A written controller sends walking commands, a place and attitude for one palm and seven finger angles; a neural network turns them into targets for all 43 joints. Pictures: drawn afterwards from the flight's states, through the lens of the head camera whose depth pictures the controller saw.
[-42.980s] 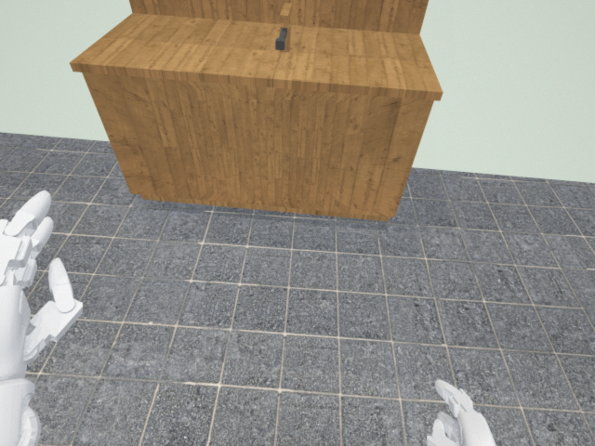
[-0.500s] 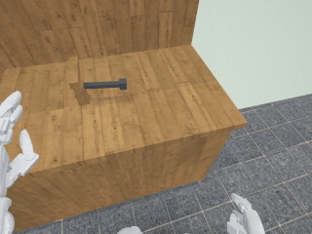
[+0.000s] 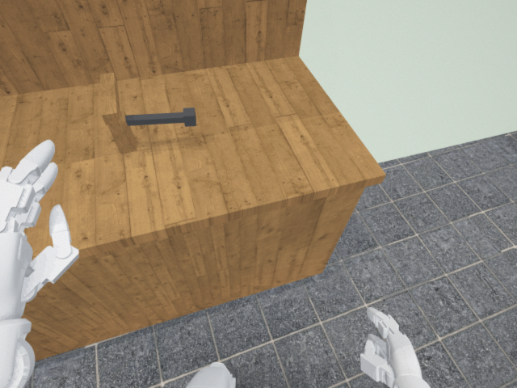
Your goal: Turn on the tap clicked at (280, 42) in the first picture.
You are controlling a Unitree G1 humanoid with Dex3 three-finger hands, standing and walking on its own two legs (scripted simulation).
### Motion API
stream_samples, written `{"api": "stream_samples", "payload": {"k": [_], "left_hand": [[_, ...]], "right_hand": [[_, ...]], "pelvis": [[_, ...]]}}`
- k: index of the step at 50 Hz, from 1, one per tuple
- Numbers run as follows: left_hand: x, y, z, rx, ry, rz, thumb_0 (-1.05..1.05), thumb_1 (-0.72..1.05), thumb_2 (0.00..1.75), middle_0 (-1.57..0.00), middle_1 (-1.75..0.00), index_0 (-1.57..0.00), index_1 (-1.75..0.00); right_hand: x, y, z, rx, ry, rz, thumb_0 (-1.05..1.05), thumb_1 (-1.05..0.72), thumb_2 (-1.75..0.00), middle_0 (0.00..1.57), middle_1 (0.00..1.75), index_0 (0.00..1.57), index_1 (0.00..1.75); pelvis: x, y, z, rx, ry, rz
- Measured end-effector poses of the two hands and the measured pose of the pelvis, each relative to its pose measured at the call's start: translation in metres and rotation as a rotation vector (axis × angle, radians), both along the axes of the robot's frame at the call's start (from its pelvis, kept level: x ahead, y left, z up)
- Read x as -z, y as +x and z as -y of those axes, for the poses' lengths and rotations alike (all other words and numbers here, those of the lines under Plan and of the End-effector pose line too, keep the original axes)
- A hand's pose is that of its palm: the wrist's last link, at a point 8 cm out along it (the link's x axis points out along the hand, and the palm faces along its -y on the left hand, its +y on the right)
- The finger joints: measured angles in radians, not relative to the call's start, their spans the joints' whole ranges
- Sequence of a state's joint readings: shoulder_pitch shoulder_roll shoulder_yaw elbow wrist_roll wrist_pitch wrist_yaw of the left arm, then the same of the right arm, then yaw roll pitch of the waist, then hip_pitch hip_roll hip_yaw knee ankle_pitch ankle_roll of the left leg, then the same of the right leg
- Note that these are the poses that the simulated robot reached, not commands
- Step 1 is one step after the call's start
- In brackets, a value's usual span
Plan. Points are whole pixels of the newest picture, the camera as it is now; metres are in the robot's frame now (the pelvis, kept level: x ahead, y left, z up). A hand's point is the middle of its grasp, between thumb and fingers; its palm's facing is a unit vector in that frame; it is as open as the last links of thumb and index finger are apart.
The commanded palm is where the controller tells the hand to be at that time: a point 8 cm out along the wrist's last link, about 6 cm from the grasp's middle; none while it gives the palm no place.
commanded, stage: step back with the hand held close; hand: left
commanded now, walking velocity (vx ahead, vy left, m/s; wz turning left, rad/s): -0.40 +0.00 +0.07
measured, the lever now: (189, 117) +0.62 +0.21 +0.02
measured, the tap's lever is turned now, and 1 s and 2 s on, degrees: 80 80 80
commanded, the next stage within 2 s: stop stepping back and stand still in 0.10 s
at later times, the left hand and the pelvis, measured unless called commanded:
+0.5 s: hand out of the picture +0.10 +0.21 +0.17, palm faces +0.41 -0.82 -0.39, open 7.4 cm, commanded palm +0.06 +0.25 +0.18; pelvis -0.10 -0.04 +0.00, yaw +1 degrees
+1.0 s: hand out of the picture +0.04 +0.22 +0.16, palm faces +0.49 -0.81 -0.32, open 7.4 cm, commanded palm -0.01 +0.26 +0.18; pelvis -0.15 -0.03 -0.01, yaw +5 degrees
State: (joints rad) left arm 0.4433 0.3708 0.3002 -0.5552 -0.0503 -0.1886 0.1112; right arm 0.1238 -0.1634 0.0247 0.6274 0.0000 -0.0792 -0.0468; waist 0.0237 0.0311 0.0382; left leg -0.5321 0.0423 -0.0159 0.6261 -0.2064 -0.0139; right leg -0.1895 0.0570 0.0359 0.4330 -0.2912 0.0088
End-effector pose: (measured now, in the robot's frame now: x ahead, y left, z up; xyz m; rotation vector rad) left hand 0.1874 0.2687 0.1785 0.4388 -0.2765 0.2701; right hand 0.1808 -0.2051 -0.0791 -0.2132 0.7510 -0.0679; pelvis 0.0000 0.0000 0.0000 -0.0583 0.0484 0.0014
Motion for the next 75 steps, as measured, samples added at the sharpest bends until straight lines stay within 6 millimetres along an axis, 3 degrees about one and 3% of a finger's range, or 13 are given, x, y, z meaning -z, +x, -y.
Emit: {"api": "stream_samples", "payload": {"k": [5, 11, 16, 22, 26, 32, 38, 44, 49, 57, 65, 70, 75], "left_hand": [[-0.006, -0.015, -0.002, 0.041, 0.039, 0.016, 0.01, 0.89, 0.9, -0.21, -0.3, -0.21, -0.31], [0.007, -0.03, -0.011, -0.01, -0.001, -0.022, 0.01, 0.89, 0.9, -0.21, -0.3, -0.21, -0.31], [0.003, -0.066, 0.007, -0.021, -0.007, -0.063, 0.01, 0.89, 0.9, -0.21, -0.3, -0.21, -0.3], [-0.008, -0.115, 0.019, -0.098, 0.062, -0.056, 0.01, 0.89, 0.9, -0.21, -0.3, -0.21, -0.31], [-0.003, -0.132, 0.021, -0.139, -0.018, -0.032, 0.01, 0.89, 0.9, -0.21, -0.3, -0.21, -0.31], [0.008, -0.145, 0.024, -0.128, -0.071, -0.035, 0.01, 0.89, 0.9, -0.21, -0.3, -0.21, -0.3], [-0.001, -0.171, 0.015, -0.131, 0.022, -0.018, 0.01, 0.89, 0.9, -0.21, -0.3, -0.21, -0.31], [0.001, -0.188, 0.008, -0.228, 0.01, 0.001, 0.01, 0.89, 0.9, -0.21, -0.3, -0.21, -0.31], [0.005, -0.193, 0.015, -0.207, -0.06, 0.011, 0.01, 0.89, 0.9, -0.2, -0.3, -0.21, -0.3], [-0.005, -0.178, 0.014, -0.214, 0.032, 0.012, 0.01, 0.89, 0.9, -0.21, -0.3, -0.21, -0.31], [0.007, -0.171, 0.026, -0.206, -0.037, -0.064, 0.01, 0.89, 0.9, -0.21, -0.3, -0.21, -0.31], [0.006, -0.165, 0.017, -0.21, -0.035, -0.062, 0.01, 0.89, 0.9, -0.21, -0.3, -0.21, -0.31], [0.002, -0.157, 0.007, -0.22, -0.027, -0.054, 0.01, 0.89, 0.9, -0.21, -0.3, -0.21, -0.31]], "right_hand": [[-0.012, -0.024, 0.022, 0.063, -0.06, -0.012, 0.01, -0.9, -0.9, 0.2, 0.3, 0.2, 0.3], [-0.02, -0.057, 0.039, 0.087, -0.084, 0.028, 0.01, -0.9, -0.9, 0.2, 0.3, 0.2, 0.29], [-0.022, -0.093, 0.047, 0.092, -0.06, 0.052, 0.01, -0.9, -0.9, 0.2, 0.3, 0.2, 0.29], [0.001, -0.127, 0.059, 0.062, -0.03, -0.002, 0.01, -0.9, -0.9, 0.2, 0.3, 0.2, 0.29], [0.002, -0.149, 0.067, 0.076, -0.023, -0.042, 0.01, -0.9, -0.9, 0.2, 0.3, 0.2, 0.3], [-0.008, -0.167, 0.079, 0.096, -0.067, 0.012, 0.02, -0.9, -0.9, 0.2, 0.3, 0.2, 0.3], [-0.005, -0.177, 0.077, 0.114, -0.058, 0.067, 0.01, -0.9, -0.9, 0.2, 0.3, 0.2, 0.29], [0.021, -0.178, 0.063, 0.019, -0.013, -0.013, 0.01, -0.9, -0.9, 0.2, 0.3, 0.2, 0.29], [0.011, -0.173, 0.051, -0.024, -0.018, -0.021, 0.02, -0.9, -0.9, 0.2, 0.3, 0.2, 0.29], [0.006, -0.152, 0.038, -0.029, 0.042, 0.063, 0.01, -0.9, -0.9, 0.2, 0.3, 0.2, 0.29], [0.002, -0.136, 0.053, -0.053, 0.008, 0.001, 0.01, -0.9, -0.9, 0.2, 0.3, 0.2, 0.3], [-0.007, -0.122, 0.063, -0.026, -0.053, 0.015, 0.01, -0.9, -0.9, 0.2, 0.3, 0.2, 0.3], [-0.018, -0.107, 0.06, -0.019, -0.062, 0.061, 0.02, -0.9, -0.9, 0.2, 0.3, 0.2, 0.29]], "pelvis": [[-0.001, -0.007, -0.001, 0.01, 0.026, -0.007], [-0.002, -0.041, 0.002, 0.021, 0.048, 0.028], [-0.005, -0.064, 0.012, 0.01, 0.038, 0.048], [-0.001, -0.09, 0.031, -0.015, 0.053, 0.072], [-0.006, -0.103, 0.038, -0.015, 0.084, 0.071], [-0.005, -0.121, 0.036, -0.047, 0.097, 0.053], [0.004, -0.136, 0.032, -0.055, 0.097, 0.085], [0.009, -0.141, 0.038, -0.101, 0.068, 0.103], [0.004, -0.145, 0.037, -0.097, 0.082, 0.102], [0.006, -0.138, 0.044, -0.102, 0.097, 0.096], [-0.003, -0.124, 0.048, -0.107, 0.064, 0.077], [-0.004, -0.118, 0.043, -0.104, 0.057, 0.08], [-0.007, -0.114, 0.038, -0.099, 0.058, 0.08]]}}
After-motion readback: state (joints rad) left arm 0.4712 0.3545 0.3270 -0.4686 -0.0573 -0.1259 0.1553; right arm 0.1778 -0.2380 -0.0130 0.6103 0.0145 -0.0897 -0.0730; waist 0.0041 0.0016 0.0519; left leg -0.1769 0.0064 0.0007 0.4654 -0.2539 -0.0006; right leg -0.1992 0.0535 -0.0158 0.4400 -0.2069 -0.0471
